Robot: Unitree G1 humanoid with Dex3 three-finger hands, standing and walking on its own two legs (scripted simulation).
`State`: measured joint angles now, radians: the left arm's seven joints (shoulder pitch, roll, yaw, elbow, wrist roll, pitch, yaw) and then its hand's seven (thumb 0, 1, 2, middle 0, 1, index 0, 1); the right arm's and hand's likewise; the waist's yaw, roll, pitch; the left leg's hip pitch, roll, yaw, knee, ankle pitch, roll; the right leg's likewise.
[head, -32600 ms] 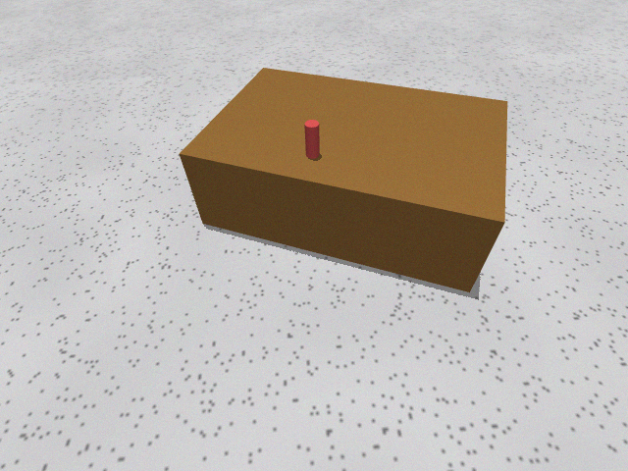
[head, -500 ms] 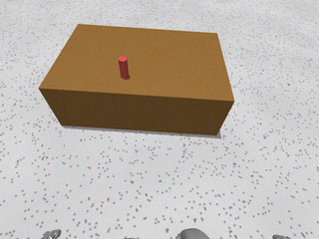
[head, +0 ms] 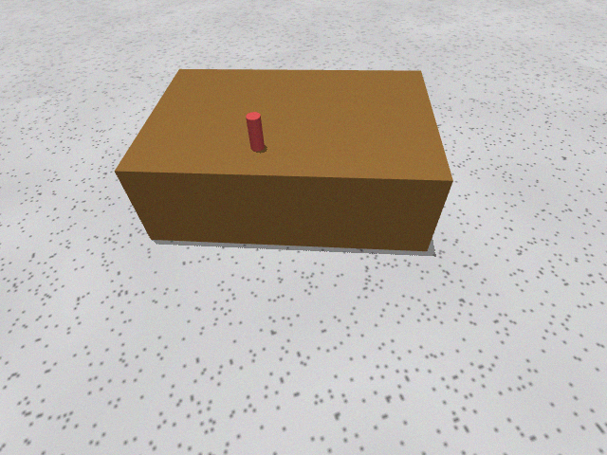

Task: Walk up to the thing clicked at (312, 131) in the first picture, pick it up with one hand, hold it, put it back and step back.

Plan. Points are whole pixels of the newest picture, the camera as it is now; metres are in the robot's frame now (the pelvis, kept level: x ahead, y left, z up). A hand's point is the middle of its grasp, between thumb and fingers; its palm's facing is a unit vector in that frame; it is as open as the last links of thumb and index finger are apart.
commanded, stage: step back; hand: left
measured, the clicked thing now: (255, 132) +1.20 +0.26 -0.30
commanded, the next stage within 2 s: stand in 0.80 s
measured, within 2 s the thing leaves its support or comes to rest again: neither
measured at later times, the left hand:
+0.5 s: hand out of the picture +0.10 +0.24 -0.13, palm faces +0.06 -0.92 -0.39, open 7.4 cm
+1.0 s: hand out of the picture +0.12 +0.25 -0.13, palm faces +0.01 -0.94 -0.34, open 7.4 cm
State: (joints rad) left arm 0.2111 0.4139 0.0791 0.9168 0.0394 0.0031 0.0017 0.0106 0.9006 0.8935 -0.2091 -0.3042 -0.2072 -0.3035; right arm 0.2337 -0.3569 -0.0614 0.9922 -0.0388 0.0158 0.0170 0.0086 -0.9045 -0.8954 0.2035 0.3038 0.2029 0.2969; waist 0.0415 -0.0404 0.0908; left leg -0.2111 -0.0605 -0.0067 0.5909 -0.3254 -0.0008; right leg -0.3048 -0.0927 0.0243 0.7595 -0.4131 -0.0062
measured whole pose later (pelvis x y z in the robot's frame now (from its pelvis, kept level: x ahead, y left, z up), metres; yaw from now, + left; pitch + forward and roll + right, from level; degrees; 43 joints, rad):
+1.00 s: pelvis +0.05 -0.01 +0.02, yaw +1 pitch -3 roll +0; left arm 0.11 0.35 0.00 1.11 0.01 -0.02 -0.01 0.01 0.90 0.89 -0.21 -0.30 -0.21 -0.30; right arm 0.03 -0.34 -0.01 1.08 0.00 -0.01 0.02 0.00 -0.90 -0.90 0.20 0.30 0.20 0.30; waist 0.01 0.01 0.06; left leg -0.18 0.02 0.01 0.43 -0.19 -0.02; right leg -0.12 -0.02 -0.02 0.43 -0.26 0.01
